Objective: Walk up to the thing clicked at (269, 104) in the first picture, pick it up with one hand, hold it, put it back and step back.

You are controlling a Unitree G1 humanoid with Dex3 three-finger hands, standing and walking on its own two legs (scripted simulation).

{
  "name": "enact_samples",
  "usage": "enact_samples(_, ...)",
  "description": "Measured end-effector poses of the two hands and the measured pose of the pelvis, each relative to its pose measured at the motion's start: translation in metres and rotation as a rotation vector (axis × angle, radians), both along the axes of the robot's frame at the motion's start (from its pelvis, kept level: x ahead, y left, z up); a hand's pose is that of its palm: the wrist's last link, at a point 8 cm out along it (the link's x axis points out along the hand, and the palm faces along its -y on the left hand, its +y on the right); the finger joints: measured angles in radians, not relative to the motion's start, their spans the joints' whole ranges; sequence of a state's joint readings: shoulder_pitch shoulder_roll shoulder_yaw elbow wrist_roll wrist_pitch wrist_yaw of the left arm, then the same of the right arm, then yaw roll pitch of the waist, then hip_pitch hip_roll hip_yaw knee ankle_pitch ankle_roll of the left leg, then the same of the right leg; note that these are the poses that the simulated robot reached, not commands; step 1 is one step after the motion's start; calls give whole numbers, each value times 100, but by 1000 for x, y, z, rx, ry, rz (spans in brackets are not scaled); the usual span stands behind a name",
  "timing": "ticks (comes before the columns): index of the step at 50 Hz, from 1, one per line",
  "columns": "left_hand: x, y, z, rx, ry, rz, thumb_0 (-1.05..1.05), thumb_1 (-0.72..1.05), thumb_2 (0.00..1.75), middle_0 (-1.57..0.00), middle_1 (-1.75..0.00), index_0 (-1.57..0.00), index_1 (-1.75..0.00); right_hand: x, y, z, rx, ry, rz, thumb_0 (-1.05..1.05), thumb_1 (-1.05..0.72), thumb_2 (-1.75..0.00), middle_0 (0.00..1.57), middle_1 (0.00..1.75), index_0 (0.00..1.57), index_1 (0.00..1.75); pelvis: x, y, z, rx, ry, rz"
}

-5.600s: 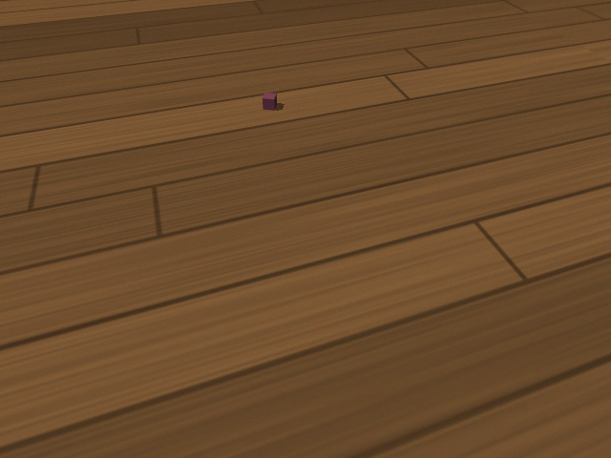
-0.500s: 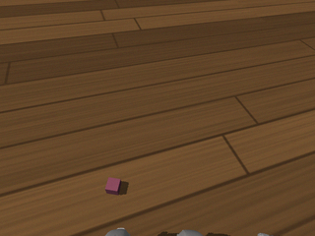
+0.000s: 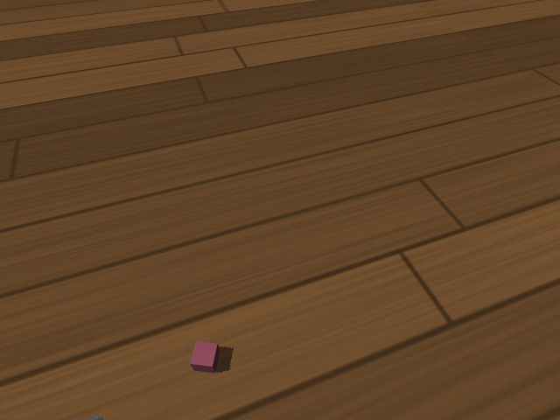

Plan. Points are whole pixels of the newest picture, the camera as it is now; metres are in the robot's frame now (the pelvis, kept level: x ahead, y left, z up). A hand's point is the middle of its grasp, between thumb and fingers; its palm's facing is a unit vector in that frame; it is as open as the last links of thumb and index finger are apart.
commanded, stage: walk up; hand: left
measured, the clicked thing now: (205, 357) +0.43 +0.25 -0.73
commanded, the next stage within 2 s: stand in 0.94 s
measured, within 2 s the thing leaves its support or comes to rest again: neither
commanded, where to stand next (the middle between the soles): +0.05 -0.01 m, yaw +1 degrees
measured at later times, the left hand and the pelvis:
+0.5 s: hand out of the picture +0.09 +0.26 -0.14, palm faces +0.00 -0.94 -0.34, open 7.3 cm; pelvis +0.01 +0.00 +0.01, yaw +0 degrees
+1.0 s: hand out of the picture +0.09 +0.25 -0.14, palm faces +0.01 -0.94 -0.33, open 7.3 cm; pelvis +0.02 +0.00 +0.01, yaw +1 degrees
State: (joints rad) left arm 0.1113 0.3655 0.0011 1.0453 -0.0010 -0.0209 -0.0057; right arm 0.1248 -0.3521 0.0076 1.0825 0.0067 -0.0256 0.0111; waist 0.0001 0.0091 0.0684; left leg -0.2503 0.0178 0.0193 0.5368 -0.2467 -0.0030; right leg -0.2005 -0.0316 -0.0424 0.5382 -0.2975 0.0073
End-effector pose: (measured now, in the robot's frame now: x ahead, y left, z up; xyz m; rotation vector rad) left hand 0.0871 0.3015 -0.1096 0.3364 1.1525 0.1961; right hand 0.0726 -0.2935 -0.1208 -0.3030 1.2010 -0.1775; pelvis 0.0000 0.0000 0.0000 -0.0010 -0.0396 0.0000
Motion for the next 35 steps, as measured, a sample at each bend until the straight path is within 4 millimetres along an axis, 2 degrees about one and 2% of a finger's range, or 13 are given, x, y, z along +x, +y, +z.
enact_samples(6, 26, -5, 4, -20, -36, -11, 0, 91, 90, -21, -30, -21, -30, 16, -1, 11, -16, -22, -1, 0, -90, -90, 21, 30, 20, 30, 5, 1, 6, -3, -2, 3)
enact_samples(11, 30, -6, 6, -29, -31, -7, 0, 91, 90, -21, -30, -21, -30, 23, -5, 18, -33, -30, -1, 0, -90, -90, 21, 30, 20, 30, 7, 1, 10, -2, -1, 4)
enact_samples(27, -8, 0, 3, -21, 80, 54, 0, 91, 90, -21, -30, -21, -30, 19, -5, 16, -29, 13, -3, 0, -90, -90, 20, 30, 20, 30, 13, 1, 13, -3, -3, 8)
enact_samples(35, -15, -1, 2, -22, 93, 66, 0, 91, 90, -21, -30, -21, -30, 17, 1, 13, -14, 24, 0, 0, -90, -90, 20, 30, 20, 30, 13, 1, 13, -4, -3, 13)
